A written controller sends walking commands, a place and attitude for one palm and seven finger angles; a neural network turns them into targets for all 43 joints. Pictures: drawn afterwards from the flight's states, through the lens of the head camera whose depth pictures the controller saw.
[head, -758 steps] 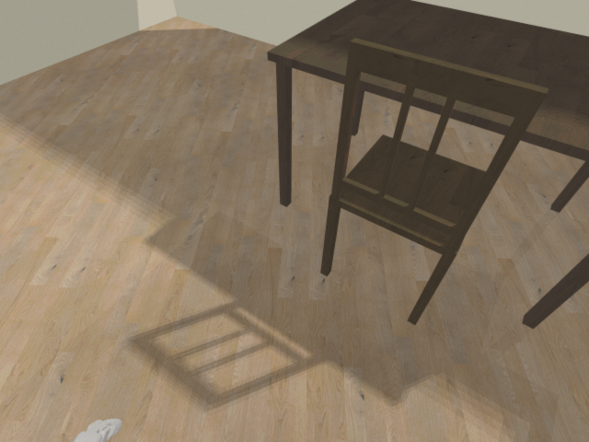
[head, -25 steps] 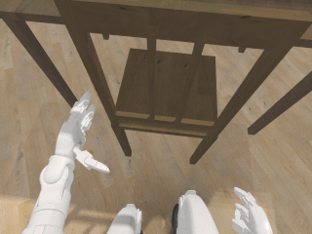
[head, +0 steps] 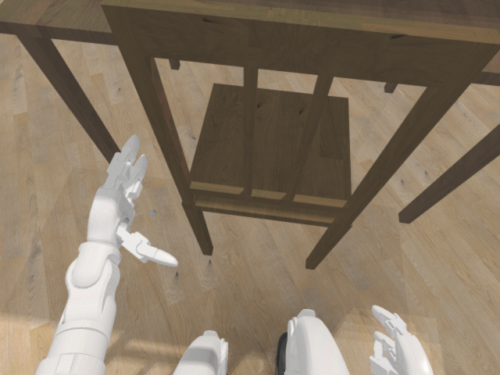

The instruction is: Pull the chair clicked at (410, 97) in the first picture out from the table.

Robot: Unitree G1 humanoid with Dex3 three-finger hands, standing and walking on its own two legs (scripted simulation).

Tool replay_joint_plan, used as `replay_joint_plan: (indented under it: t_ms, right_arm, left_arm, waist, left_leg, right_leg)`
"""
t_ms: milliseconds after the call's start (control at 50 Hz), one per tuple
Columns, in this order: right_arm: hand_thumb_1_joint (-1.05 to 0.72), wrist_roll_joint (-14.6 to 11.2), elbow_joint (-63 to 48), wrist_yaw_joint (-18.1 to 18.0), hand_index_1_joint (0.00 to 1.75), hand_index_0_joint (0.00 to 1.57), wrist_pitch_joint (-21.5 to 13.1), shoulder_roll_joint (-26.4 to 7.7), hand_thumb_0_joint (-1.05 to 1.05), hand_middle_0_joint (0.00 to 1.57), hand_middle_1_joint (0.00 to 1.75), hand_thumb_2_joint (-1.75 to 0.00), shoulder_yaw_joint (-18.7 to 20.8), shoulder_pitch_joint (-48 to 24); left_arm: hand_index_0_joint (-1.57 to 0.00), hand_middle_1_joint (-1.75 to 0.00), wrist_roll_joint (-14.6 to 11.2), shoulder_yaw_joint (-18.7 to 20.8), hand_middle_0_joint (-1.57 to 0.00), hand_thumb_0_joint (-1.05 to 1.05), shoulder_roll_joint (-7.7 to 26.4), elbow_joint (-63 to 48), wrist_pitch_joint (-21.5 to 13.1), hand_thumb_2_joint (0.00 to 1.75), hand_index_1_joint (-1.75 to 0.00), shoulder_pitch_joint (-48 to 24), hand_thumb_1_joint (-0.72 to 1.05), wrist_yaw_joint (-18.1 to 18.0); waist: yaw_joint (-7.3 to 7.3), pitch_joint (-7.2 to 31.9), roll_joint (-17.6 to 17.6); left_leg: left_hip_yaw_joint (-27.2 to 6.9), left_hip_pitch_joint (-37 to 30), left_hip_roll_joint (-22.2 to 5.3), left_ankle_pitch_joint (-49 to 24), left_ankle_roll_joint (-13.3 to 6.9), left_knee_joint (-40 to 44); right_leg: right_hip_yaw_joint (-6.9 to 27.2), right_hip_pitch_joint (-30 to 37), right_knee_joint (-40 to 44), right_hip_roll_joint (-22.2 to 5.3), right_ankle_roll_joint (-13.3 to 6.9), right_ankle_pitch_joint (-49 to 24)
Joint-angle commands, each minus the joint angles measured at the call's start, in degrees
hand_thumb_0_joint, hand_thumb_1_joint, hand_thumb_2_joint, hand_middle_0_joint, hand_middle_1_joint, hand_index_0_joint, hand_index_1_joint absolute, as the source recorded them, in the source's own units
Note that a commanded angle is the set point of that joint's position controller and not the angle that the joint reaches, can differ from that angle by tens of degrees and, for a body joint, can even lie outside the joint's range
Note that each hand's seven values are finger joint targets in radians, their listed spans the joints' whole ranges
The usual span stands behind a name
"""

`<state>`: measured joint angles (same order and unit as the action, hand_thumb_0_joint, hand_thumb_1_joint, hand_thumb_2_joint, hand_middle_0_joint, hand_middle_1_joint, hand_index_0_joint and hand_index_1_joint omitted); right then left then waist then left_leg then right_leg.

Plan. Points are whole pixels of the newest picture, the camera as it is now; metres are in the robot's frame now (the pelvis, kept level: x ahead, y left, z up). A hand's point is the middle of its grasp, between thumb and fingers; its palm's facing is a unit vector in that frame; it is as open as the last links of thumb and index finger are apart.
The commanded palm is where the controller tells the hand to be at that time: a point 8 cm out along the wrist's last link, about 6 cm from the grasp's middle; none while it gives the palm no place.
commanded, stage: aim the fingers beside a spindle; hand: left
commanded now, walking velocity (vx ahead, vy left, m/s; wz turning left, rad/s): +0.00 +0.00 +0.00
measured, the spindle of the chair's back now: (249, 145) +0.47 +0.01 +0.03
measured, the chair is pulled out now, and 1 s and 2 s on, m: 0.00 0.00 0.00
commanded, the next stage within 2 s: push the fingers through the gap in 0.70 s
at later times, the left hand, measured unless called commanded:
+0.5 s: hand (160, 225) +0.34 +0.15 +0.01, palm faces -0.17 -0.98 -0.03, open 16.9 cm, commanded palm +0.33 +0.21 +0.02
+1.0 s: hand (157, 210) +0.36 +0.16 +0.01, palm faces -0.11 -0.99 -0.06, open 16.9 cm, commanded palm +0.34 +0.21 +0.02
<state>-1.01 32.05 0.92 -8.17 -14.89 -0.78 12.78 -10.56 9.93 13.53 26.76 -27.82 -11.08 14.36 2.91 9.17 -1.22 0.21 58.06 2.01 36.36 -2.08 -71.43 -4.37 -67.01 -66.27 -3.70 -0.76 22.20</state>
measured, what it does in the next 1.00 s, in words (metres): stands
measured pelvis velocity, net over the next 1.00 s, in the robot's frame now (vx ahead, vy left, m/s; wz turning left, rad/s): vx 0.00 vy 0.00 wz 0.00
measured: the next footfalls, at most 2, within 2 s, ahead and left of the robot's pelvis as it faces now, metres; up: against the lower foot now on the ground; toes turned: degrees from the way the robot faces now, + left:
none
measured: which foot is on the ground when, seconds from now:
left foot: down 0.00-1.00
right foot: down 0.00-1.00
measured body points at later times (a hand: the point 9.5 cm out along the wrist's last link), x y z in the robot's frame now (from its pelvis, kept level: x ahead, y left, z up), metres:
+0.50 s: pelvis +0.00 +0.00 +0.00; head +0.13 +0.00 +0.43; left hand +0.34 +0.20 +0.02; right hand +0.16 -0.25 -0.10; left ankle -0.03 +0.10 -0.63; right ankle +0.08 -0.12 -0.63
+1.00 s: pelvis +0.00 +0.00 -0.01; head +0.12 +0.01 +0.42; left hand +0.36 +0.21 +0.02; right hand +0.15 -0.25 -0.11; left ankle -0.03 +0.10 -0.63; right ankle +0.08 -0.12 -0.63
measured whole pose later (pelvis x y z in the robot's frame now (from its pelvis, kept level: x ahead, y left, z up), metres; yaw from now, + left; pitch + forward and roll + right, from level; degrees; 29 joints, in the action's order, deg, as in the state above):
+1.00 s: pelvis +0.00 +0.00 -0.01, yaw +0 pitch +24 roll -1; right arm -0.5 32.3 0.6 -8.6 -14.8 -1.0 11.7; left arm -9.5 10.4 14.1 29.6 -27.6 -14.8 13.9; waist 3.7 8.5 -0.9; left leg -0.4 60.4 1.9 36.9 -2.0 -73.8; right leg -4.9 -68.9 -67.8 -3.7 -0.8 22.4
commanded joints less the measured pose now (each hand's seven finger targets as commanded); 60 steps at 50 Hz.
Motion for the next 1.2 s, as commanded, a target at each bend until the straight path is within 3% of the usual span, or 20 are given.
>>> replay_joint_plan:
  t_ms: [0,40,80,140,200,280,340,420,440,520,600,720,740,820,880,940,960,1020,1100,1180]
  right_arm:
    - [-0.90,-0.50,-7.12,-0.79,0.30,0.20,-2.05,-9.00,0.00,0.20,0.30,-0.90,3.34,1.92]
    - [-0.90,-0.48,-7.92,-0.91,0.30,0.20,-2.29,-8.78,0.00,0.20,0.30,-0.90,3.53,2.13]
    - [-0.90,-0.18,-8.03,-1.04,0.30,0.20,-2.59,-8.52,0.00,0.20,0.30,-0.90,3.73,2.48]
    - [-0.90,0.24,-7.94,-1.17,0.30,0.20,-3.00,-8.02,0.00,0.20,0.30,-0.90,3.62,2.50]
    - [-0.90,0.27,-6.79,-1.00,0.30,0.20,-2.65,-8.06,0.00,0.20,0.30,-0.90,3.46,2.51]
    - [-0.90,-0.17,-6.32,-0.68,0.30,0.20,-1.87,-8.67,0.00,0.20,0.30,-0.90,3.31,1.98]
    - [-0.90,-0.62,-7.73,-0.58,0.30,0.20,-1.99,-8.55,0.00,0.20,0.30,-0.90,3.50,1.83]
    - [-0.90,-0.34,-8.83,-0.65,0.30,0.20,-2.70,-8.12,0.00,0.20,0.30,-0.90,3.84,1.98]
    - [-0.90,-0.08,-8.33,-0.76,0.30,0.20,-2.81,-8.21,0.00,0.20,0.30,-0.90,3.87,2.29]
    - [-0.90,0.24,-6.80,-1.08,0.30,0.20,-2.64,-8.15,0.00,0.20,0.30,-0.90,3.52,2.08]
    - [-0.90,0.11,-6.64,-0.74,0.30,0.20,-2.33,-8.15,0.00,0.20,0.30,-0.90,3.24,1.59]
    - [-0.90,-0.45,-8.69,-0.70,0.30,0.20,-2.82,-8.27,0.00,0.20,0.30,-0.90,3.72,1.51]
    - [-0.90,-0.41,-8.47,-0.77,0.30,0.20,-2.83,-8.38,0.00,0.20,0.30,-0.90,3.78,1.73]
    - [-0.90,-0.03,-6.70,-1.30,0.30,0.20,-2.83,-8.56,0.00,0.20,0.30,-0.90,3.30,1.58]
    - [-0.90,0.35,-5.70,-1.38,0.30,0.20,-2.94,-8.28,0.00,0.20,0.30,-0.90,2.97,1.65]
    - [-0.90,0.60,-6.07,-1.16,0.30,0.20,-2.70,-8.56,0.00,0.20,0.30,-0.90,3.15,2.40]
    - [-0.90,0.57,-6.21,-1.02,0.30,0.20,-2.65,-8.40,0.00,0.20,0.30,-0.90,3.09,2.36]
    - [-0.90,0.27,-6.25,-0.91,0.30,0.20,-2.39,-8.74,0.00,0.20,0.30,-0.90,3.38,3.18]
    - [-0.90,-0.05,-5.43,-1.01,0.30,0.20,-1.77,-9.05,0.00,0.20,0.30,-0.90,3.51,3.69]
    - [-0.90,0.28,-4.92,-0.99,0.30,0.20,-1.56,-9.13,0.00,0.20,0.30,-0.90,3.22,4.46]
  left_arm:
    - [-0.06,-0.08,-0.28,0.49,-0.06,0.00,5.99,-4.54,-0.83,0.30,-0.08,-10.87,-0.50,2.06]
    - [-0.06,-0.08,-0.78,0.22,-0.06,0.00,6.65,-9.56,-1.51,0.30,-0.08,-11.82,-0.50,3.10]
    - [-0.06,-0.08,-1.78,2.20,-0.06,0.00,9.04,-14.49,-2.66,0.30,-0.08,-12.63,-0.50,2.90]
    - [-0.06,-0.08,-2.20,4.31,-0.06,0.00,11.01,-19.58,-4.56,0.30,-0.08,-12.35,-0.50,1.04]
    - [-0.06,-0.08,-1.85,6.06,-0.06,0.00,11.01,-14.26,-4.19,0.30,-0.08,-9.11,-0.50,-0.55]
    - [-0.06,-0.08,-0.74,3.24,-0.06,0.00,7.72,-5.28,-1.61,0.30,-0.08,-8.39,-0.50,0.84]
    - [-0.06,-0.08,-1.08,0.04,-0.06,0.00,5.45,-8.14,-1.00,0.30,-0.08,-7.22,-0.50,3.31]
    - [-0.06,-0.08,-2.61,0.30,-0.06,0.00,7.13,-18.15,-2.91,0.30,-0.08,-8.14,-0.50,3.37]
    - [-0.06,-0.08,-2.80,2.31,-0.06,0.00,9.21,-19.67,-3.62,0.30,-0.08,-8.81,-0.50,2.52]
    - [-0.06,-0.08,-1.67,6.50,-0.06,0.00,11.63,-14.14,-4.53,0.30,-0.08,-8.93,-0.50,-0.65]
    - [-0.06,-0.08,-0.46,3.80,-0.06,0.00,8.45,-8.42,-3.29,0.30,-0.08,-7.83,-0.50,0.20]
    - [-0.06,-0.08,-2.29,-1.41,-0.06,0.00,5.06,-14.77,-1.79,0.30,-0.08,-7.24,-0.50,4.33]
    - [-0.06,-0.08,-2.58,-0.38,-0.06,0.00,6.43,-16.26,-2.03,0.30,-0.08,-7.58,-0.50,4.06]
    - [-0.06,-0.08,-2.05,3.61,-0.06,0.00,9.52,-12.59,-3.01,0.30,-0.08,-12.65,-0.50,0.67]
    - [-0.06,-0.08,-0.39,4.10,-0.06,0.00,9.57,-8.80,-4.14,0.30,-0.08,-18.05,-0.50,-1.22]
    - [-0.06,-0.08,0.57,5.15,-0.06,0.00,11.47,-8.87,-4.33,0.30,-0.08,-17.14,-0.50,-0.74]
    - [-0.06,-0.08,0.61,2.82,-0.06,0.00,9.63,-9.59,-4.06,0.30,-0.08,-18.35,-0.50,-0.06]
    - [-0.06,-0.08,-0.47,2.13,-0.06,0.00,8.73,-8.69,-2.53,0.30,-0.08,-17.73,-0.50,1.67]
    - [-0.06,-0.08,-1.07,0.73,-0.06,0.00,7.21,-6.66,-0.75,0.30,-0.08,-21.41,-0.50,1.80]
    - [-0.06,-0.08,-0.33,4.08,-0.06,0.00,10.06,-2.72,-1.23,0.30,-0.08,-23.77,-0.50,0.03]
  waist:
    - [1.36,18.27,1.44]
    - [0.69,23.17,-1.79]
    - [0.32,27.17,-2.16]
    - [-0.16,29.60,-4.08]
    - [0.36,24.99,0.86]
    - [1.12,18.61,1.80]
    - [0.79,21.87,-0.98]
    - [0.38,27.07,-3.63]
    - [0.27,27.97,-2.27]
    - [0.70,21.82,1.51]
    - [0.33,19.49,-0.89]
    - [0.81,25.98,-2.27]
    - [0.60,26.72,-1.98]
    - [1.94,20.22,1.73]
    - [2.05,18.43,0.32]
    - [0.53,23.77,-3.40]
    - [1.09,24.99,-4.42]
    - [1.65,27.42,-3.51]
    - [3.06,25.22,-0.63]
    - [2.59,22.96,0.80]
  left_leg:
    - [-2.17,1.62,-0.18,-14.75,1.61,11.56]
    - [-2.38,-2.14,-0.24,-19.61,1.89,11.34]
    - [-2.67,-4.57,-0.37,-24.03,2.27,10.89]
    - [-3.38,-7.16,-0.45,-28.80,3.11,10.96]
    - [-2.81,-2.85,-0.59,-24.67,2.28,10.69]
    - [-2.03,1.65,-0.32,-17.64,1.87,11.07]
    - [-1.97,-1.53,-0.38,-21.02,1.87,11.40]
    - [-2.81,-6.39,-0.59,-27.65,2.58,11.05]
    - [-3.26,-6.80,-0.72,-28.04,2.78,11.09]
    - [-2.71,-0.91,-0.45,-21.78,2.05,10.60]
    - [-2.23,-0.04,-0.16,-18.93,2.12,11.13]
    - [-3.00,-5.57,-0.59,-25.37,2.36,11.18]
    - [-3.30,-5.96,-0.73,-25.88,2.62,11.38]
    - [-3.03,-0.30,-0.56,-18.56,1.82,10.38]
    - [-2.80,2.06,-0.12,-14.87,1.76,9.80]
    - [-2.77,-1.51,0.01,-19.59,2.40,10.16]
    - [-2.83,-2.82,-0.07,-21.43,2.50,10.13]
    - [-3.11,-4.46,-0.48,-24.99,2.70,10.10]
    - [-3.44,-2.83,-0.80,-22.51,2.40,10.47]
    - [-3.11,0.01,-0.47,-19.45,2.02,10.60]
  right_leg:
    - [3.30,23.91,6.36,1.88,-1.10,-4.14]
    - [3.28,25.67,5.71,1.83,-1.26,-8.27]
    - [3.48,28.40,5.37,1.91,-1.18,-12.54]
    - [3.25,29.77,4.45,1.99,-1.26,-16.03]
    - [3.25,29.25,4.91,2.08,-0.98,-14.29]
    - [3.22,25.46,5.82,1.98,-1.00,-7.86]
    - [3.11,26.35,5.87,1.92,-1.22,-10.50]
    - [3.03,28.62,5.30,2.04,-1.25,-15.13]
    - [2.95,29.27,5.23,2.06,-1.20,-15.49]
    - [3.10,27.63,5.13,2.24,-1.03,-11.66]
    - [3.23,25.46,5.43,2.09,-1.24,-8.16]
    - [2.74,27.38,5.58,2.04,-1.19,-12.53]
    - [2.65,27.92,5.58,2.00,-1.13,-12.93]
    - [2.84,24.36,5.58,2.30,-0.78,-7.47]
    - [3.34,22.30,5.04,2.17,-0.92,-3.37]
    - [3.27,24.46,4.25,2.11,-1.41,-7.30]
    - [3.18,24.75,4.22,2.11,-1.39,-9.07]
    - [2.97,26.26,4.54,2.20,-1.36,-12.32]
    - [2.67,25.03,5.17,2.28,-0.85,-10.92]
    - [3.06,24.47,5.03,2.34,-0.92,-8.86]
